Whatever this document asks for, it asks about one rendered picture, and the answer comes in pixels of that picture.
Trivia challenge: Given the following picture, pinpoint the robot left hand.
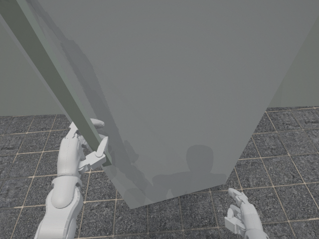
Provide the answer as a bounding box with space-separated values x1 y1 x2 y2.
57 119 109 178

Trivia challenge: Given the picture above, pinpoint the robot right hand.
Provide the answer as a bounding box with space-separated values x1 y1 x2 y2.
224 188 263 238

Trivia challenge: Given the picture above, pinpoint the handle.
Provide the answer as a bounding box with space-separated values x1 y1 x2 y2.
0 0 112 167

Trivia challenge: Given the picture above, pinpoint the robot right forearm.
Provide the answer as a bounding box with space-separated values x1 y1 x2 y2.
245 229 269 239

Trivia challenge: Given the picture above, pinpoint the robot left forearm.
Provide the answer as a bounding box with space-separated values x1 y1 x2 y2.
34 175 83 239

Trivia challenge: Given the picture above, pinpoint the fridge door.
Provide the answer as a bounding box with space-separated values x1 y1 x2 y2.
0 0 319 209

